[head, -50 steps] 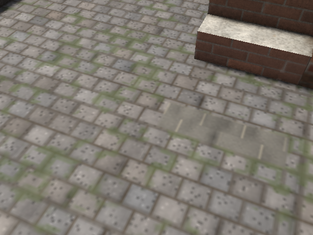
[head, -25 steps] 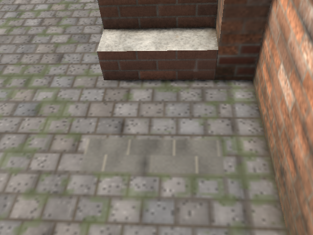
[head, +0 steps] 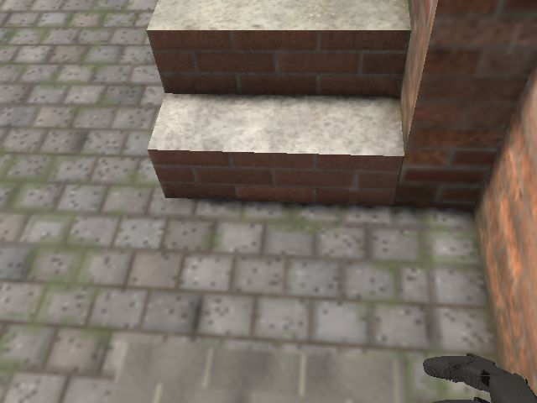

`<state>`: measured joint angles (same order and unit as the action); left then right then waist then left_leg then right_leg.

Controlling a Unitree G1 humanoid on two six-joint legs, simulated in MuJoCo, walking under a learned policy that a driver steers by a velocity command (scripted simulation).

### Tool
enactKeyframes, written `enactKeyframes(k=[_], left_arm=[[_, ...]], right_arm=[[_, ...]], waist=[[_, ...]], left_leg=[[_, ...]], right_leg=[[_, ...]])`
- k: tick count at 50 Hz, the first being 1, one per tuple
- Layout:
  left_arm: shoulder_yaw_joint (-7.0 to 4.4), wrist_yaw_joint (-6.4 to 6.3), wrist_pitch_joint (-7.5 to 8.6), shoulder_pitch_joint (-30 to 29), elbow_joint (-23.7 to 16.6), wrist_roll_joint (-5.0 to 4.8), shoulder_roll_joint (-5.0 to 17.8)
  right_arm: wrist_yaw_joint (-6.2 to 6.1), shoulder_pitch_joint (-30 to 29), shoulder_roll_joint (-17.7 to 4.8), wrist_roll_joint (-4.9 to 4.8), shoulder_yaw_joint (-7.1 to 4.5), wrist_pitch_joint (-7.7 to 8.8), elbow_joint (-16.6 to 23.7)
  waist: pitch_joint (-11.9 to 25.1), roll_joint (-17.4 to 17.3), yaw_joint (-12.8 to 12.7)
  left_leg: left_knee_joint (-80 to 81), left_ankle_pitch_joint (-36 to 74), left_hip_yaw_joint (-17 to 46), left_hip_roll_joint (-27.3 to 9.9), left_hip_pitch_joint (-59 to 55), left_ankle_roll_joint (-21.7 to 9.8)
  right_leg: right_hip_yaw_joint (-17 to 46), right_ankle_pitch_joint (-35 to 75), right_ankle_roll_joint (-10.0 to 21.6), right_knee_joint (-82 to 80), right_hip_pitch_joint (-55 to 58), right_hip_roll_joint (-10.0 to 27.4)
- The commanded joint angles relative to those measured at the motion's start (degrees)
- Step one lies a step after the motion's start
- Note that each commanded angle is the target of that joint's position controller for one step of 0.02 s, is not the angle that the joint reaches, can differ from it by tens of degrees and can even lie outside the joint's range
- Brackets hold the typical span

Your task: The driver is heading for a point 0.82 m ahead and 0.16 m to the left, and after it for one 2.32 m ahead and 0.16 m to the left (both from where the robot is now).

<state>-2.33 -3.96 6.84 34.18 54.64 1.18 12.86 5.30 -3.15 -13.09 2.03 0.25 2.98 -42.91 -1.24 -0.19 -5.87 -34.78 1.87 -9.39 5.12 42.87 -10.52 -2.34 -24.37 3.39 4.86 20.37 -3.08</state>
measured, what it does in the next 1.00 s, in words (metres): walks ahead, turning left: left foot, then right foot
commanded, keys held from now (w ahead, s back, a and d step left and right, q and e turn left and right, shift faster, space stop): w+q+shift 0.36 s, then w+shift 0.22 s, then e+shift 0.42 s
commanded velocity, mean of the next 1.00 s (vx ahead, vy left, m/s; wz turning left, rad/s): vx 0.77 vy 0.00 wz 0.25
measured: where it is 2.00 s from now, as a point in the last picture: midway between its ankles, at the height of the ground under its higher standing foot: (248, 178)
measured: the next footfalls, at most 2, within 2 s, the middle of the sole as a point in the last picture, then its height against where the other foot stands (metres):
left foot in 0.04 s outside the picture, level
right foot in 0.42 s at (342, 291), level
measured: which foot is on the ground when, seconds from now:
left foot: up 0.00-0.02, down 0.04-0.40, up 0.42-0.76, down 0.78-1.00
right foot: down 0.00-0.04, up 0.06-0.40, down 0.42-0.78, up 0.80-1.00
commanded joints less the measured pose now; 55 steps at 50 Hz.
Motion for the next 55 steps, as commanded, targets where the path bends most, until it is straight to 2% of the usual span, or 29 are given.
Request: enactKeyframes(k=[1, 2, 3, 4, 6, 8, 12, 15, 17, 20, 21, 22, 23, 24, 27, 28, 30, 32, 36, 37, 38, 39, 40, 41, 43, 45, 49, 53, 55], left_arm=[[-2.36, -1.01, -0.42, -6.30, -4.05, 0.34, 15.09], [-1.95, -0.02, 0.36, -10.01, -5.19, -0.48, 12.82], [0.33, 1.48, 1.38, -6.36, -9.35, -3.76, 4.54], [-0.73, 2.07, 2.84, -12.90, -11.20, -3.25, 10.46], [0.33, 2.10, 3.38, -18.05, -12.28, -0.68, 8.85], [1.15, 1.77, 0.47, -19.45, -13.26, 2.81, 6.51], [1.51, 3.46, -1.44, -30.63, -21.12, 2.53, 7.09], [2.39, 4.09, -1.39, -34.36, -20.93, 0.80, 3.99], [1.91, 3.65, -1.23, -34.58, -20.96, 0.66, 5.61], [-0.33, 2.08, 0.42, -20.67, -15.94, 0.66, 12.79], [-1.50, 1.58, 1.26, -11.36, -13.54, 1.98, 16.52], [-2.24, 1.17, 1.42, -8.46, -12.54, 4.54, 20.25], [-2.55, 1.43, 1.05, -10.34, -11.55, 2.23, 16.81], [-1.52, 1.43, 0.95, -16.40, -12.21, 1.07, 12.08], [-1.27, 1.58, 0.96, -16.22, -8.29, 2.31, 10.93], [-1.24, 1.75, 1.25, -13.95, -6.22, 1.68, 10.50], [1.13, 2.90, 2.15, -13.81, -3.05, -0.10, 3.68], [1.35, 2.79, 2.93, -15.74, -2.25, -0.86, 5.44], [0.03, 3.91, 2.97, -18.21, -2.87, -2.42, 11.00], [-0.29, 4.13, 2.69, -21.11, -3.24, -3.34, 10.92], [-0.44, 4.09, 2.49, -22.89, -5.25, -3.95, 10.90], [-0.50, 4.66, 2.01, -23.51, -7.16, -4.70, 10.09], [0.11, 4.11, 0.29, -16.87, -7.59, -4.40, 5.42], [0.07, 2.67, -1.34, -8.77, -7.88, -3.99, 4.93], [-0.10, 1.80, -3.95, -8.80, -7.59, -0.58, 5.10], [-0.89, 1.85, -6.76, -12.36, -9.94, 0.52, 4.80], [-0.76, -0.54, -11.29, -23.08, -20.02, -0.49, 1.52], [0.65, -2.47, -12.60, -34.32, -27.86, 0.51, -4.37], [0.82, -1.96, -12.73, -38.15, -30.61, 0.17, -4.00]], right_arm=[[-2.58, 25.26, -11.36, -0.11, -4.21, 0.15, -4.02], [-4.09, 34.20, -13.78, 0.08, -5.86, -0.21, -6.14], [-4.14, 30.74, -18.81, 1.06, -7.03, -0.29, -5.05], [-5.16, 31.98, -16.12, 0.15, -7.54, -0.48, -4.24], [-4.90, 26.17, -10.90, -0.25, -6.64, 1.21, -5.64], [-5.14, 20.14, -8.67, -0.21, -5.37, 2.85, -4.05], [-3.44, 21.28, -11.91, -2.16, -5.19, 4.02, -4.73], [-2.70, 27.17, -12.45, -2.87, -5.65, 3.58, -7.25], [-3.48, 28.44, -13.58, -2.22, -6.23, 2.09, -6.53], [-3.77, 26.00, -17.10, -1.18, -7.18, 2.62, -6.00], [-3.46, 24.30, -13.41, -1.17, -5.81, 3.16, -4.78], [-3.78, 35.17, -2.63, -3.72, -3.12, 2.90, -4.22], [-4.43, 33.78, -8.46, -2.17, -3.53, 1.62, -4.20], [-4.14, 26.70, -12.14, -0.32, -4.30, 1.25, -4.30], [-3.01, 15.76, -8.83, 1.11, -3.06, 1.55, -1.48], [-2.85, 15.65, -6.94, 1.25, -2.39, 1.34, -1.17], [-2.72, 16.40, -4.26, 0.32, -2.28, 0.89, -0.82], [-2.60, 14.04, -3.96, 0.63, -1.95, 0.59, 1.51], [-3.45, 12.75, -4.60, 0.06, -0.91, 0.60, 2.30], [-4.08, 23.05, -3.76, 0.27, -0.71, 0.70, -0.82], [-4.83, 28.78, -6.46, 1.08, -1.64, 0.80, -3.28], [-5.24, 31.49, -9.08, 2.19, -2.21, 1.35, -3.96], [-4.74, 32.21, -12.01, 2.81, -2.27, 2.67, -3.79], [-4.26, 31.55, -11.46, 1.75, -2.72, 2.26, -2.17], [-4.68, 21.93, -7.60, -0.05, -2.24, 0.83, -0.39], [-6.33, 18.40, -7.44, -0.07, -1.60, 0.05, -0.08], [-7.81, 20.32, -10.41, 0.02, -2.94, 0.73, -3.31], [-8.32, 26.39, -9.52, 0.34, -2.48, 1.16, -5.43], [-7.68, 25.73, -10.63, 0.35, -2.49, 1.81, -4.80]], waist=[[11.27, 12.19, 19.73], [16.52, 6.30, 24.19], [24.48, -16.27, 15.95], [25.11, -0.77, 17.81], [8.04, 10.46, 11.32], [-1.22, 10.24, 5.08], [-6.58, 0.68, 3.78], [-3.51, -2.89, 8.21], [-1.49, -5.80, 9.03], [7.33, -6.82, 0.51], [14.06, -2.89, -3.56], [25.27, 15.91, 2.97], [30.82, 18.68, 2.72], [20.46, 11.58, 1.78], [5.93, 2.66, 1.91], [4.72, 2.80, 2.99], [0.95, 6.56, 6.33], [-1.24, 8.44, 9.04], [4.19, 10.27, 11.85], [8.60, 11.24, 17.42], [10.65, 7.74, 20.27], [12.91, -0.55, 21.08], [17.37, -14.73, 15.23], [22.79, -14.79, 11.29], [14.68, -7.12, 6.65], [8.19, -4.72, 4.21], [1.64, -6.07, 2.55], [-2.16, -3.36, 4.03], [-3.89, -2.17, 4.02]], left_leg=[[0.71, -9.78, 1.37, 4.37, -40.60, -4.22], [0.94, -15.52, 14.81, -3.11, -58.62, -8.54], [3.92, -16.80, 53.30, -22.51, -85.23, -22.48], [13.83, -20.43, 62.47, -21.77, -78.66, -20.49], [19.23, -14.90, 50.14, -17.27, -55.75, -13.79], [20.04, -8.13, 41.03, -11.09, -34.41, -9.64], [24.53, 3.66, 30.68, -2.99, -15.14, -6.80], [23.78, 12.27, 28.29, 0.02, -10.42, -2.30], [18.62, 16.43, 30.86, -1.55, -21.26, 0.11], [-6.05, 24.40, 29.28, -2.68, -31.38, 1.10], [-21.50, 17.14, 26.12, -1.51, -25.42, 2.14], [-41.81, -28.97, 21.36, 2.95, -12.82, 3.15], [-47.46, -24.69, 19.86, -0.07, -5.89, 1.18], [-44.04, -18.13, 19.79, -3.18, -3.57, 0.84], [-39.07, -15.36, 17.41, -4.91, -0.60, 3.59], [-37.01, -15.73, 18.40, -5.33, 0.09, 4.15], [-29.55, -17.62, 17.50, -4.69, -4.30, 6.12], [-16.64, -15.75, 13.62, -4.79, -9.66, 8.43], [-0.37, 2.01, 7.71, 1.54, -33.33, 7.63], [2.69, 7.63, 9.28, -0.02, -42.35, 6.43], [7.02, 13.90, 10.97, -2.41, -51.40, 6.20], [8.49, 36.98, 13.02, -10.00, -58.14, 5.88], [4.51, 77.47, 25.72, -26.59, -62.50, 3.01], [2.80, 81.80, 26.13, -31.59, -61.79, -2.41], [7.74, 49.14, 21.18, -27.94, -51.04, -3.05], [13.41, 34.53, 16.68, -25.76, -40.92, -1.45], [22.23, 12.24, 12.79, -29.94, -34.45, -1.39], [23.48, 1.14, 11.12, -31.40, -40.41, -0.46], [24.27, -2.01, 7.78, -29.80, -41.31, 0.77]], right_leg=[[-3.81, 103.87, -5.53, 48.68, -19.07, 16.12], [-2.48, 61.97, -3.69, 72.54, -35.29, 10.30], [4.24, -7.33, -7.14, 97.35, -69.50, -0.59], [13.83, 1.72, -3.79, 96.22, -71.80, 1.77], [11.86, 5.03, -0.83, 84.30, -68.46, 6.06], [10.36, 2.70, -1.86, 77.65, -61.93, 8.27], [2.20, 10.36, -4.34, 52.11, -53.10, 7.50], [-2.90, 30.03, -4.87, 32.97, -32.30, 1.57], [-0.46, 33.64, -4.73, 26.42, -32.19, 0.77], [2.26, 25.45, -2.28, 21.99, -21.51, 1.90], [10.87, 14.73, -0.51, 25.60, -10.13, 10.30], [41.30, 2.32, 6.36, 20.73, 3.87, 31.35], [55.68, -18.15, 8.64, 15.42, 4.81, 31.25], [46.51, -20.34, 6.46, 13.54, -3.91, 26.23], [28.59, 8.62, 6.21, 11.98, -17.00, 19.73], [25.65, 13.38, 6.35, 11.66, -17.39, 18.81], [15.54, 37.67, 5.21, 10.42, -23.75, 15.85], [9.62, 64.08, 4.95, 10.49, -28.59, 15.03], [5.42, 75.70, 1.68, 14.34, -35.95, 9.37], [3.30, 75.13, 1.44, 23.67, -37.53, 8.81], [4.07, 63.12, 0.35, 34.78, -43.06, 6.57], [2.82, 31.58, -0.55, 52.08, -50.59, 1.61], [0.82, -10.64, -1.77, 75.89, -57.81, -2.17], [4.37, -10.14, -0.99, 85.35, -58.82, -0.16], [3.47, -6.70, -2.00, 92.96, -65.73, 2.20], [2.43, -6.73, -3.12, 100.52, -68.20, 2.37], [3.48, -9.40, -2.63, 121.24, -79.13, 3.70], [5.10, -13.41, -1.50, 137.83, -98.65, 3.40], [3.92, -12.11, -2.05, 131.87, -102.42, 4.07]])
